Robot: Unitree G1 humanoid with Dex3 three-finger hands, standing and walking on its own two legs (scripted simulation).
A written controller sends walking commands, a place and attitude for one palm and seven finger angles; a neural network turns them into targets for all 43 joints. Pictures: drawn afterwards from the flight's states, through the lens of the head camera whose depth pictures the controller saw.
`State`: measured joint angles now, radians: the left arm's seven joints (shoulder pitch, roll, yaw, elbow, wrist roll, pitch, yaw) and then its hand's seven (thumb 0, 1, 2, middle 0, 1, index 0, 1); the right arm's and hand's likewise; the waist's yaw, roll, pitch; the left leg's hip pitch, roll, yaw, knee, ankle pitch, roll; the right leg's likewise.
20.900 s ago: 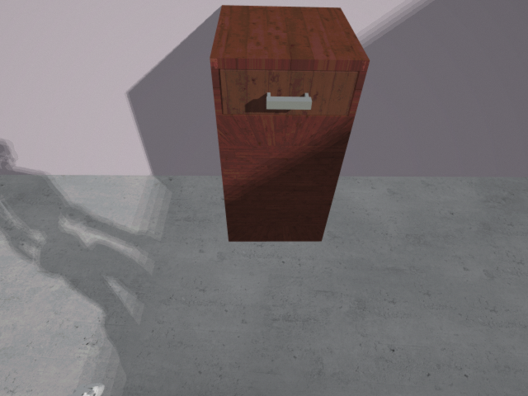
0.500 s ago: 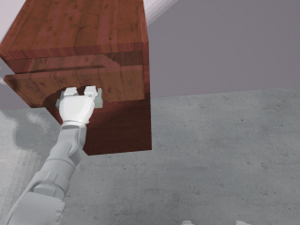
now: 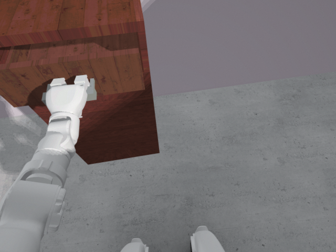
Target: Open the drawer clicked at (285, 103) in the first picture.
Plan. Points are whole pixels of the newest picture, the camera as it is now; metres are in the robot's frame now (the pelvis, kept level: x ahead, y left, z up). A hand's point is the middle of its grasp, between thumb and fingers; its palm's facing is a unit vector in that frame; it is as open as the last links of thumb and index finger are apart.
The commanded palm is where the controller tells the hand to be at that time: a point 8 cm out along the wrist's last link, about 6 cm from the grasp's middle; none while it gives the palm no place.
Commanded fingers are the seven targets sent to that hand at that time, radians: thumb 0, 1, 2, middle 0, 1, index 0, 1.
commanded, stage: pull the drawer open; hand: left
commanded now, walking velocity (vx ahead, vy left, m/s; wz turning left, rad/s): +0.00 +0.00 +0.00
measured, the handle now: (70, 90) +0.52 +0.24 +0.04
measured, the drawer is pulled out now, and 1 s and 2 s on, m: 0.08 0.11 0.29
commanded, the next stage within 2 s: none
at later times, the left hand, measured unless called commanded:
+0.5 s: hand (76, 118) +0.45 +0.22 +0.02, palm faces +0.00 -0.02 -1.00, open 6.3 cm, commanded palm +0.39 +0.22 +0.06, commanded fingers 0.00 0.90 0.90 -0.40 -1.35 -0.40 -1.35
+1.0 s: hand (74, 119) +0.44 +0.23 +0.02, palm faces -0.04 +0.01 -1.00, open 6.1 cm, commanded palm +0.41 +0.22 +0.06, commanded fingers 0.00 0.90 0.90 -0.40 -1.35 -0.40 -1.35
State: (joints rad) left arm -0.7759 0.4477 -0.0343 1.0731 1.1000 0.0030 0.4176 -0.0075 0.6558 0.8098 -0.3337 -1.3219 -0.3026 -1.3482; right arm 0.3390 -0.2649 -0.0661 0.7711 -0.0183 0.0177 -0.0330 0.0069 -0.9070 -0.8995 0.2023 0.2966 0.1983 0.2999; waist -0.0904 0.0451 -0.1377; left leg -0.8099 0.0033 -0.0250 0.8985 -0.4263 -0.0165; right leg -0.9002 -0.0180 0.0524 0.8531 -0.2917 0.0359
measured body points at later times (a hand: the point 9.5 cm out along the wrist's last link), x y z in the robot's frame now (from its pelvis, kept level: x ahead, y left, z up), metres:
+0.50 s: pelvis +0.03 +0.01 +0.02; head +0.11 -0.01 +0.46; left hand +0.44 +0.22 +0.07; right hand +0.09 -0.26 -0.12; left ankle +0.00 +0.13 -0.69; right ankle +0.06 -0.14 -0.69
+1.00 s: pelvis +0.04 +0.00 +0.02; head +0.11 -0.01 +0.46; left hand +0.44 +0.22 +0.07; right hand +0.18 -0.25 -0.11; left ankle +0.00 +0.13 -0.69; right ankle +0.06 -0.14 -0.69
